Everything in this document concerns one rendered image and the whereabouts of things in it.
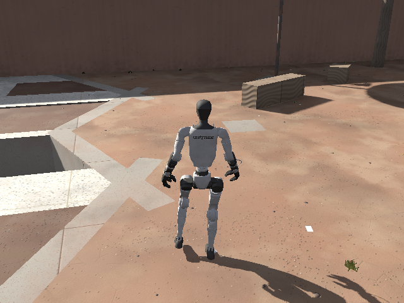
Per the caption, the robot right upper arm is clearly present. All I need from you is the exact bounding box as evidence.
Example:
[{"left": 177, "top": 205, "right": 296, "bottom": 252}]
[{"left": 217, "top": 127, "right": 234, "bottom": 162}]

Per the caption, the robot left upper arm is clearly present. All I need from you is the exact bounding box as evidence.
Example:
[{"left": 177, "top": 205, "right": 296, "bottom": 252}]
[{"left": 172, "top": 126, "right": 190, "bottom": 162}]

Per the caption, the robot left hand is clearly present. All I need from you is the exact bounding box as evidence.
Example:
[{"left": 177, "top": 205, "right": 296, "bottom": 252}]
[{"left": 162, "top": 174, "right": 176, "bottom": 188}]

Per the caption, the robot right hand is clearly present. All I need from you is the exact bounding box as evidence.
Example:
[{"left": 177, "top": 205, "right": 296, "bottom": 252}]
[{"left": 225, "top": 170, "right": 240, "bottom": 181}]

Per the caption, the right robot shin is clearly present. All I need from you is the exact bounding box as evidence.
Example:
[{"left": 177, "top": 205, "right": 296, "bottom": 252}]
[{"left": 207, "top": 210, "right": 218, "bottom": 251}]

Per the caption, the humanoid robot torso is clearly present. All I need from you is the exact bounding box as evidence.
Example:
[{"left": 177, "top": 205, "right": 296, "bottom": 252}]
[{"left": 188, "top": 124, "right": 218, "bottom": 189}]

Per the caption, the right robot forearm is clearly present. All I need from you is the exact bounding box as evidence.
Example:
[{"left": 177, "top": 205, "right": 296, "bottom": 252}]
[{"left": 228, "top": 152, "right": 239, "bottom": 173}]

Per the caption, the left robot forearm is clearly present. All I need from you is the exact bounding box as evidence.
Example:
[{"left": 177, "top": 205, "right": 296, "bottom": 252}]
[{"left": 163, "top": 152, "right": 177, "bottom": 177}]

